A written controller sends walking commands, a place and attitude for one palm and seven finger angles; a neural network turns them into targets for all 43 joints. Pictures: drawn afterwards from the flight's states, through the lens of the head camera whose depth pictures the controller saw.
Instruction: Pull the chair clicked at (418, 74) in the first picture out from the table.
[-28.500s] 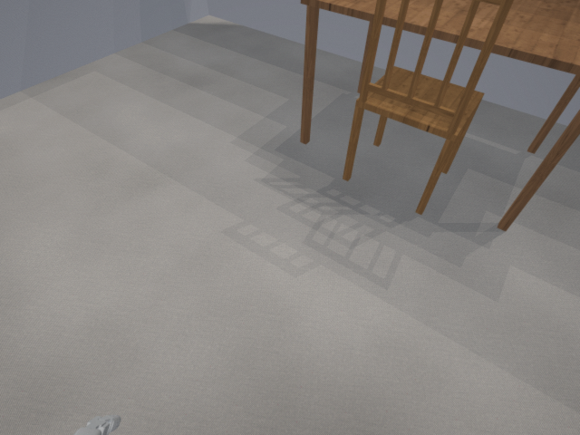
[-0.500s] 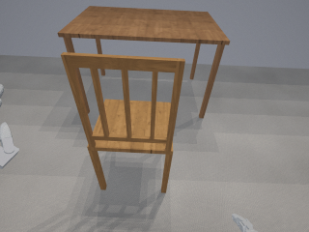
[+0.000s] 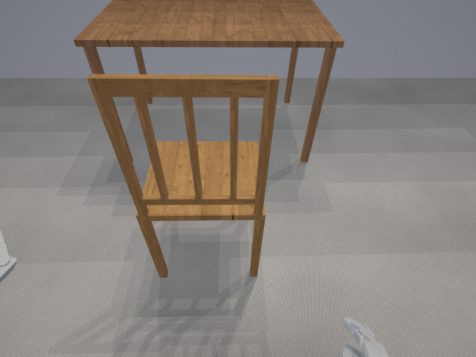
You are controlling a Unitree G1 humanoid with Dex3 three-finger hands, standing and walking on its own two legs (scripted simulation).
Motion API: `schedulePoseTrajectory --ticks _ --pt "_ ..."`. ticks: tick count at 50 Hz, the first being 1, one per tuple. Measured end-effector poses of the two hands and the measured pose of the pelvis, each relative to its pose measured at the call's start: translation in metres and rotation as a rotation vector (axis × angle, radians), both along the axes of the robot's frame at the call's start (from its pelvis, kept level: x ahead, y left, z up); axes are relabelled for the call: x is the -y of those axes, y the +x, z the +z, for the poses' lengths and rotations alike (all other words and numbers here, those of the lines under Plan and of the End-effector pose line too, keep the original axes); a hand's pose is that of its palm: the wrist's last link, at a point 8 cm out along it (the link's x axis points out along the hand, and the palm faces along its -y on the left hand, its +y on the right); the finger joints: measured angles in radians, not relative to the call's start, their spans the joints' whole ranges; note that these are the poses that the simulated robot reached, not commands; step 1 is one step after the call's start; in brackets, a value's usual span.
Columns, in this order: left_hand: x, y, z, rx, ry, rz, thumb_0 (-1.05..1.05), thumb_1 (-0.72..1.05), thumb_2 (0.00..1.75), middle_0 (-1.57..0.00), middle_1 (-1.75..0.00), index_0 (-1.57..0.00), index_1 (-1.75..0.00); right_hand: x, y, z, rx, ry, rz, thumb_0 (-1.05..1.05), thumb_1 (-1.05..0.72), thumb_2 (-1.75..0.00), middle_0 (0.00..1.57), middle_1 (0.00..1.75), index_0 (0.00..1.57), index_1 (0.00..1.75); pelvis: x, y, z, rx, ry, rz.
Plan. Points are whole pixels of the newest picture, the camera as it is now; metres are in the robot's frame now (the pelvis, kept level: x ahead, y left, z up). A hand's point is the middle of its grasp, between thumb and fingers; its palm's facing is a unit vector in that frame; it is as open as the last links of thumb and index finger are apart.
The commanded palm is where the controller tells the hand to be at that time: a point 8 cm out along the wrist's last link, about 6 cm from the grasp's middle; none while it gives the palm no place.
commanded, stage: let the arm hang, fingers relaxed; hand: left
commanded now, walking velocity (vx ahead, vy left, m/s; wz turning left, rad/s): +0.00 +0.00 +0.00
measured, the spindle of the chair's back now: (194, 154) +0.63 +0.16 -0.04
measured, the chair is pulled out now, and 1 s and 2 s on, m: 0.62 0.62 0.62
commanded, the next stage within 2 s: look to check the result in 1.12 s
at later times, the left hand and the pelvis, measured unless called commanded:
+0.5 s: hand out of the picture +0.04 +0.16 -0.16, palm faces +0.05 -0.97 -0.23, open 7.1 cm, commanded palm none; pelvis +0.02 -0.03 +0.01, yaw +4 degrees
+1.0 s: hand out of the picture +0.02 +0.12 -0.16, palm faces +0.06 -0.98 -0.19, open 7.3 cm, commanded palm none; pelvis +0.04 -0.04 +0.02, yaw +3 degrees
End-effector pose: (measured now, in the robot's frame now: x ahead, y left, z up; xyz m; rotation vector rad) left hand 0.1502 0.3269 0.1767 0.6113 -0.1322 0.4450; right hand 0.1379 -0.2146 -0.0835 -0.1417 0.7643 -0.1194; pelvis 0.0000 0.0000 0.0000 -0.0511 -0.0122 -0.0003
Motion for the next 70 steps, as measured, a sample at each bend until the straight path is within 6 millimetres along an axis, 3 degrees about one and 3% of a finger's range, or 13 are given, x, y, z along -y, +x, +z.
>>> schedulePoseTrajectory --ticks 2,3,7,10,13,15,20,29,34,45,70 --pt "0.008 0.002 -0.027 -0.056 -0.066 -0.007 0.01 0.90 0.90 -0.20 -0.30 -0.20 -0.30 0.006 -0.001 -0.006 -0.016 -0.016 0.018 0.01 -0.91 -0.90 0.20 0.30 0.21 0.30 0.000 -0.003 -0.003 0.006 -0.019 0.021" --pt "0.011 0.005 -0.051 -0.117 -0.110 -0.008 0.01 0.90 0.90 -0.20 -0.30 -0.20 -0.30 0.009 -0.002 -0.011 -0.033 -0.022 0.031 0.01 -0.91 -0.90 0.20 0.30 0.21 0.30 0.000 -0.003 -0.007 0.000 -0.024 0.037" --pt "0.034 0.005 -0.186 -0.523 -0.393 0.047 0.00 0.91 0.90 -0.19 -0.30 -0.20 -0.30 0.024 -0.018 -0.037 -0.138 -0.058 0.039 0.01 -0.91 -0.90 0.20 0.30 0.21 0.30 -0.001 -0.004 -0.023 -0.011 0.001 0.056" --pt "0.080 -0.022 -0.274 -0.881 -0.558 0.043 0.01 0.91 0.90 -0.19 -0.30 -0.19 -0.30 0.034 -0.041 -0.046 -0.211 -0.071 0.005 0.01 -0.91 -0.90 0.20 0.30 0.21 0.30 0.006 -0.002 -0.026 -0.009 0.060 0.049" --pt "0.132 -0.062 -0.319 -1.128 -0.681 0.017 0.01 0.92 0.89 -0.20 -0.30 -0.19 -0.30 0.045 -0.068 -0.051 -0.310 -0.081 -0.024 0.01 -0.91 -0.90 0.20 0.30 0.20 0.30 0.014 0.000 -0.023 -0.007 0.092 0.046" --pt "0.136 -0.072 -0.317 -1.098 -0.740 0.086 -0.04 0.99 0.89 -0.20 -0.30 -0.20 -0.30 0.050 -0.084 -0.052 -0.400 -0.082 -0.023 0.01 -0.91 -0.90 0.20 0.30 0.20 0.30 0.020 0.001 -0.016 -0.004 0.070 0.065" --pt "0.129 -0.096 -0.307 -1.180 -0.702 0.134 -0.06 1.01 0.89 -0.21 -0.30 -0.21 -0.30 0.053 -0.110 -0.047 -0.545 -0.056 -0.041 0.01 -0.91 -0.90 0.20 0.30 0.20 0.30 0.028 0.009 0.000 -0.018 0.047 0.077" --pt "0.119 -0.124 -0.296 -1.340 -0.654 0.242 -0.01 0.94 0.89 -0.20 -0.30 -0.20 -0.30 0.036 -0.119 -0.049 -0.617 0.021 -0.052 0.01 -0.91 -0.90 0.20 0.30 0.20 0.30 0.033 0.023 0.014 -0.026 0.048 0.060" --pt "0.128 -0.126 -0.295 -1.357 -0.668 0.258 0.00 0.92 0.89 -0.20 -0.30 -0.20 -0.30 0.030 -0.111 -0.052 -0.623 0.039 -0.040 0.01 -0.91 -0.90 0.20 0.30 0.20 0.30 0.034 0.030 0.016 -0.017 0.051 0.057" --pt "0.152 -0.129 -0.301 -1.394 -0.706 0.250 0.01 0.93 0.89 -0.20 -0.30 -0.20 -0.30 0.038 -0.097 -0.052 -0.613 0.028 -0.049 0.01 -0.92 -0.90 0.20 0.30 0.20 0.30 0.039 0.040 0.017 -0.004 0.055 0.049" --pt "0.172 -0.126 -0.304 -1.427 -0.725 0.254 0.00 0.91 0.89 -0.20 -0.30 -0.20 -0.30 0.041 -0.115 -0.054 -0.695 0.046 -0.083 0.00 -0.91 -0.90 0.20 0.30 0.20 0.30 0.050 0.053 0.016 -0.004 0.055 0.041"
